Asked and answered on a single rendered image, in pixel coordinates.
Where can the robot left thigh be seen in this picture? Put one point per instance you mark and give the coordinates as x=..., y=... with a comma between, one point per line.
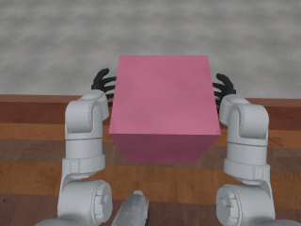
x=133, y=211

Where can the robot right hand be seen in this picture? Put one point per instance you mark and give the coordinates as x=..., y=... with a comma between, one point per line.
x=225, y=90

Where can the left robot shin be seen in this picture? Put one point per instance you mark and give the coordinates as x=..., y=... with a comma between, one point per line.
x=140, y=193

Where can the right robot upper arm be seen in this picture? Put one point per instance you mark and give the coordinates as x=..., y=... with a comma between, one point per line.
x=247, y=205

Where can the left robot upper arm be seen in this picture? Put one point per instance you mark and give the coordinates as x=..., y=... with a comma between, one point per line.
x=83, y=203

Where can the robot left hand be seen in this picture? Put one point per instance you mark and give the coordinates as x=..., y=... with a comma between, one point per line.
x=99, y=82

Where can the right robot forearm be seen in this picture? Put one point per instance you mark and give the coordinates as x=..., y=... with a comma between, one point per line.
x=247, y=139

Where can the left robot forearm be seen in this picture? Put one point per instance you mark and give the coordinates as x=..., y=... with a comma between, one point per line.
x=83, y=133

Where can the carton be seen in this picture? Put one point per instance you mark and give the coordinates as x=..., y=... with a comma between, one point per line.
x=164, y=109

